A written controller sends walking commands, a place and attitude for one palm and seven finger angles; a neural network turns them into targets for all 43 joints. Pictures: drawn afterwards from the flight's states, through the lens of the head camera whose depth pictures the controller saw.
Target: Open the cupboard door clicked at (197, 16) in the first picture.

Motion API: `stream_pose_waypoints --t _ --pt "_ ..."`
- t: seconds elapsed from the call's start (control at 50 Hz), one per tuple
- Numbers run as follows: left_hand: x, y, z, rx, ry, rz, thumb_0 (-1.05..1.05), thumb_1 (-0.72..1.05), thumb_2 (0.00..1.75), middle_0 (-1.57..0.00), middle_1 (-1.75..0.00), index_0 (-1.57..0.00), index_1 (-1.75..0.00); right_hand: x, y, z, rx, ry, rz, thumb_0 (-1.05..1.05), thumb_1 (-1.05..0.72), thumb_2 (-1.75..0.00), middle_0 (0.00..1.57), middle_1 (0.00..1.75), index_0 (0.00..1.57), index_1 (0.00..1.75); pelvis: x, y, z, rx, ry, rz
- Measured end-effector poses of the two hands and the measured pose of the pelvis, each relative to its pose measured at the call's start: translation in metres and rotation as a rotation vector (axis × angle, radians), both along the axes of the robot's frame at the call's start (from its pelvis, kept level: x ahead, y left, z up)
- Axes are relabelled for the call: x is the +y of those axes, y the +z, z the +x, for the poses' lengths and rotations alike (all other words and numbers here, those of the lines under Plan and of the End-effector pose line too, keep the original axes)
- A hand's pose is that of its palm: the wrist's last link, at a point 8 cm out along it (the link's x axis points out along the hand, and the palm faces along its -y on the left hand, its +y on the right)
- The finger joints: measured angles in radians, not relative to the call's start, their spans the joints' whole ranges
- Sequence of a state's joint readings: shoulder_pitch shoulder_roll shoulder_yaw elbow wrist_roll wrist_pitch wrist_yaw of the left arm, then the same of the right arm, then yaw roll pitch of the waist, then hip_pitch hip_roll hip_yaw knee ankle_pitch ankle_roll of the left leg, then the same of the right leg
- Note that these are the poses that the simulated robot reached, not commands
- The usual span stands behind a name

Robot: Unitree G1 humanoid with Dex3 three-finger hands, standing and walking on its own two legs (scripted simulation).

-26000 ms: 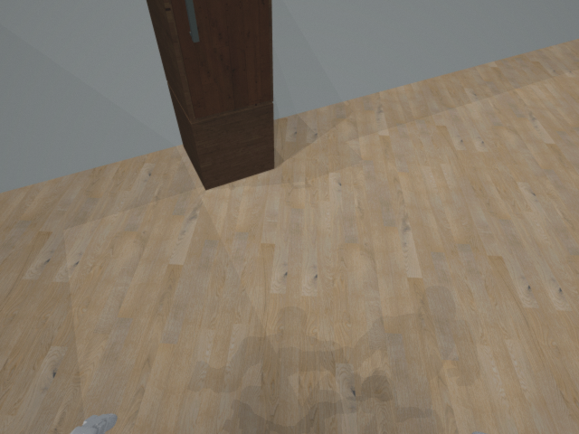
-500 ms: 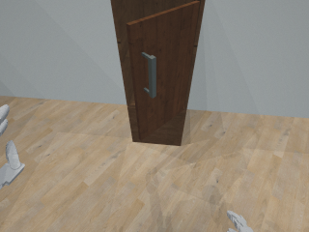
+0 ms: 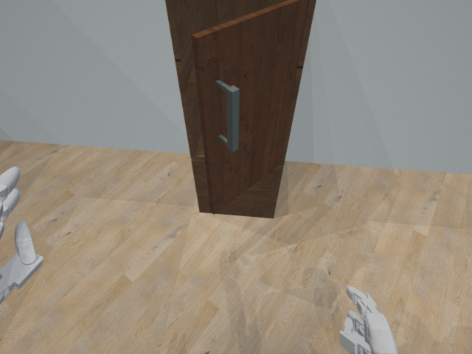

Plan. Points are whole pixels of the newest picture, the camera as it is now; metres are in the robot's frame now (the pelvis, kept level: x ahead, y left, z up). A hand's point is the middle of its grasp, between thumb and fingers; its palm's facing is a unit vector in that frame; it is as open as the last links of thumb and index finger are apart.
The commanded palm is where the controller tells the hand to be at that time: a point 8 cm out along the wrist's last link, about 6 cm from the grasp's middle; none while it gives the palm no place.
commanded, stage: let the arm hang, fingers relaxed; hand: left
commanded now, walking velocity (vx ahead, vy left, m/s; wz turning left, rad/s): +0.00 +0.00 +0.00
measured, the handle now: (227, 117) +0.61 +0.06 +0.05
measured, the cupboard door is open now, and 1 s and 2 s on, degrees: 49 49 49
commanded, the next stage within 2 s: look to check the result in 1.10 s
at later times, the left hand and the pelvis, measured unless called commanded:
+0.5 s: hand out of the picture -0.04 +0.18 -0.17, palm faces +0.07 -0.97 -0.21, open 7.1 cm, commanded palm none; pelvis -0.03 -0.01 +0.00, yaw +3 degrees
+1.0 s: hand out of the picture -0.03 +0.16 -0.17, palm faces +0.09 -0.98 -0.17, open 7.3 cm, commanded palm none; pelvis -0.02 +0.00 +0.00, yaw +2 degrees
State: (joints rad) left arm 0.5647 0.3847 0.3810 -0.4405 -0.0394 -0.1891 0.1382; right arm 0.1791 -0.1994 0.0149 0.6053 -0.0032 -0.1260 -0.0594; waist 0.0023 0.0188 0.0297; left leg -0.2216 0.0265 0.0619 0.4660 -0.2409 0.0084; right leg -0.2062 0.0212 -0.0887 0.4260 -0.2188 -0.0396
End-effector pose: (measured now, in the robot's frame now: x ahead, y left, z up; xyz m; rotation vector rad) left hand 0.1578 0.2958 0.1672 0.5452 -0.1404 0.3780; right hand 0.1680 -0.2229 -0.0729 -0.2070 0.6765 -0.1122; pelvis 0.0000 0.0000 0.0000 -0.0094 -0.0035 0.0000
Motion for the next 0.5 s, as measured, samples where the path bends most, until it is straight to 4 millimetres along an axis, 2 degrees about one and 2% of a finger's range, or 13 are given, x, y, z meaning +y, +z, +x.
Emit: stream_pose_waypoints --t 0.02,0.04,0.08,0.12,0.18,0.22,0.26,0.3,0.34,0.42,0.5 --pt "0.001 -0.008 0.002 0.019 -0.012 0.001 0.01 0.89 0.90 -0.21 -0.30 -0.21 -0.31 0.001 -0.004 -0.001 0.000 0.012 0.014 0.01 -0.90 -0.90 0.21 0.30 0.20 0.30 0.001 -0.001 0.000 0.007 0.007 0.000" --pt "0.003 -0.025 0.006 0.082 -0.020 -0.011 0.01 0.89 0.90 -0.21 -0.30 -0.21 -0.31 0.001 -0.011 -0.002 0.021 0.034 0.024 0.01 -0.90 -0.90 0.21 0.30 0.20 0.30 0.003 -0.002 -0.002 0.014 0.015 0.001" --pt "0.008 -0.076 0.013 0.295 0.002 -0.082 0.00 0.89 0.90 -0.21 -0.30 -0.20 -0.30 -0.002 -0.028 -0.008 0.096 0.063 0.032 0.01 -0.90 -0.90 0.21 0.30 0.20 0.30 0.006 -0.005 -0.006 0.024 0.022 0.009" --pt "0.007 -0.136 0.007 0.541 0.043 -0.173 0.00 0.90 0.90 -0.21 -0.30 -0.20 -0.30 -0.008 -0.043 -0.018 0.164 0.058 0.034 0.01 -0.90 -0.90 0.21 0.30 0.20 0.30 0.008 -0.009 -0.010 0.027 0.020 0.019" --pt "-0.015 -0.215 -0.026 0.873 0.076 -0.300 0.00 0.90 0.90 -0.20 -0.30 -0.20 -0.30 -0.016 -0.058 -0.042 0.259 0.024 0.032 0.01 -0.90 -0.90 0.21 0.30 0.20 0.30 0.006 -0.011 -0.015 0.019 0.015 0.024" --pt "-0.036 -0.255 -0.057 1.040 0.079 -0.385 0.01 0.91 0.90 -0.20 -0.30 -0.20 -0.30 -0.022 -0.062 -0.064 0.334 -0.001 0.022 0.01 -0.90 -0.90 0.21 0.30 0.20 0.30 0.003 -0.011 -0.017 0.012 0.019 0.026" --pt "-0.059 -0.285 -0.089 1.173 0.082 -0.473 0.01 0.91 0.90 -0.20 -0.30 -0.20 -0.30 -0.026 -0.063 -0.090 0.421 -0.021 0.004 0.01 -0.90 -0.90 0.21 0.30 0.20 0.30 0.000 -0.010 -0.018 0.002 0.026 0.026" --pt "-0.075 -0.304 -0.117 1.256 0.117 -0.556 0.01 0.93 0.90 -0.21 -0.30 -0.20 -0.30 -0.028 -0.063 -0.117 0.512 -0.037 -0.014 0.01 -0.90 -0.90 0.20 0.30 0.20 0.30 -0.003 -0.009 -0.019 -0.007 0.032 0.023" --pt "-0.074 -0.312 -0.137 1.293 0.171 -0.587 -0.01 0.98 0.90 -0.21 -0.30 -0.20 -0.30 -0.028 -0.063 -0.142 0.601 -0.043 -0.025 0.01 -0.90 -0.90 0.20 0.30 0.20 0.30 -0.007 -0.007 -0.021 -0.012 0.040 0.017" --pt "-0.070 -0.315 -0.175 1.380 0.227 -0.607 -0.01 0.98 0.90 -0.21 -0.30 -0.20 -0.30 -0.024 -0.065 -0.181 0.725 -0.058 -0.018 0.01 -0.90 -0.90 0.20 0.30 0.20 0.30 -0.008 -0.003 -0.024 -0.017 0.049 0.005" --pt "-0.064 -0.310 -0.205 1.449 0.286 -0.605 0.00 0.95 0.90 -0.21 -0.30 -0.20 -0.30 -0.014 -0.071 -0.203 0.776 -0.073 0.019 0.01 -0.90 -0.90 0.20 0.30 0.20 0.30 -0.006 -0.001 -0.026 -0.021 0.047 0.002"
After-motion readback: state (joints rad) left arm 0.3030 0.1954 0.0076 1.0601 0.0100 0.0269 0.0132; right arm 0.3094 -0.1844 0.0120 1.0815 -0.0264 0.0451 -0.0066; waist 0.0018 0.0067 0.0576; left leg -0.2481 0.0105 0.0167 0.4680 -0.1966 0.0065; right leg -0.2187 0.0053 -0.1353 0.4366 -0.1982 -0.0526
